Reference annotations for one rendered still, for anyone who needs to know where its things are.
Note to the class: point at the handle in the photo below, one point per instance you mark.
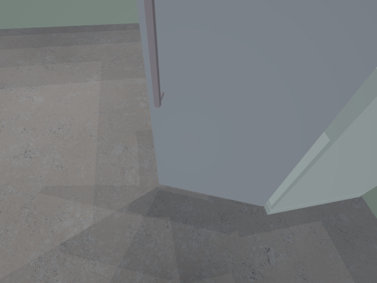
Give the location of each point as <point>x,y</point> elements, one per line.
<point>150,17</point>

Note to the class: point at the fridge door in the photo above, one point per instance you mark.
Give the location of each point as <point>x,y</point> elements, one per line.
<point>250,85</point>

